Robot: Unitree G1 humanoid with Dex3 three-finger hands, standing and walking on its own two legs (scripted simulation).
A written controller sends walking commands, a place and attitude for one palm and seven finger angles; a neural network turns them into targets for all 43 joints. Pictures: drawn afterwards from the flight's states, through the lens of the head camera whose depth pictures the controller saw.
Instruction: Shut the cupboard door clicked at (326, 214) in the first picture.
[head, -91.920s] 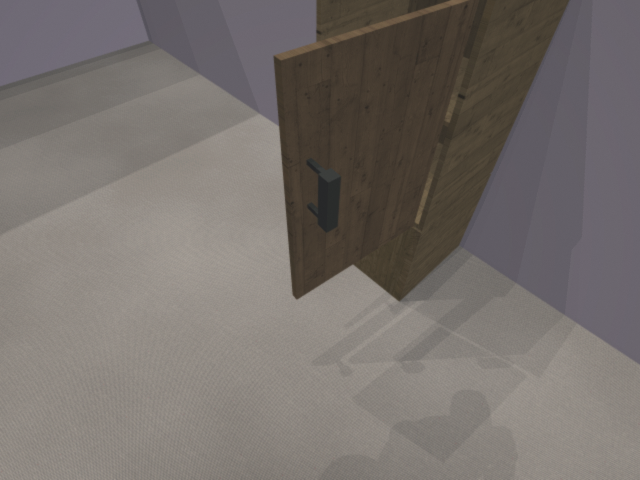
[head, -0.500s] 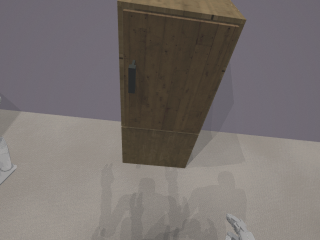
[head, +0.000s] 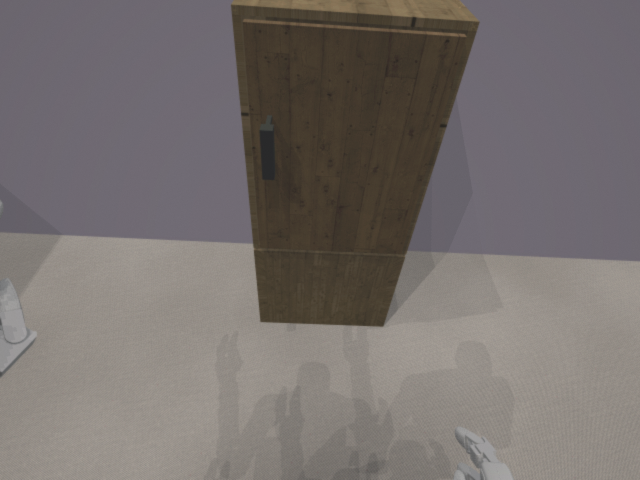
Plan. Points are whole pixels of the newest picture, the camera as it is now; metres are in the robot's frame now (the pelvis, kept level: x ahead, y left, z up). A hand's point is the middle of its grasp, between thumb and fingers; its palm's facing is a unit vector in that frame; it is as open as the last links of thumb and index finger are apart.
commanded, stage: stop stepping back and stand still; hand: left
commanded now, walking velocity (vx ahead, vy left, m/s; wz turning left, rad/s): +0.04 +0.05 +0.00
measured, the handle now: (269, 147) +0.77 +0.13 +0.02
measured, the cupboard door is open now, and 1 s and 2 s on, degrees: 0 0 0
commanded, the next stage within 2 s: let the arm hang, fingers relaxed in 0.06 s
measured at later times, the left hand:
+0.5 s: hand out of the picture +0.05 +0.19 -0.17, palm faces +0.09 -0.98 -0.17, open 6.8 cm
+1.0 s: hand out of the picture -0.03 +0.18 -0.17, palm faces +0.07 -0.99 -0.15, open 7.4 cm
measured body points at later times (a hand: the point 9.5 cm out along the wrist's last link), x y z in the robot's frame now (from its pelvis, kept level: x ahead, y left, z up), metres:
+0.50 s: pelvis +0.01 +0.00 +0.01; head +0.01 +0.03 +0.45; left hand +0.04 +0.24 -0.15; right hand +0.08 -0.23 -0.13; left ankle +0.05 +0.13 -0.73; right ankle +0.00 -0.09 -0.73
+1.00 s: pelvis +0.01 +0.03 +0.01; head +0.00 +0.03 +0.46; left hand -0.03 +0.23 -0.15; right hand -0.01 -0.17 -0.15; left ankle +0.05 +0.13 -0.73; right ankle +0.01 -0.09 -0.73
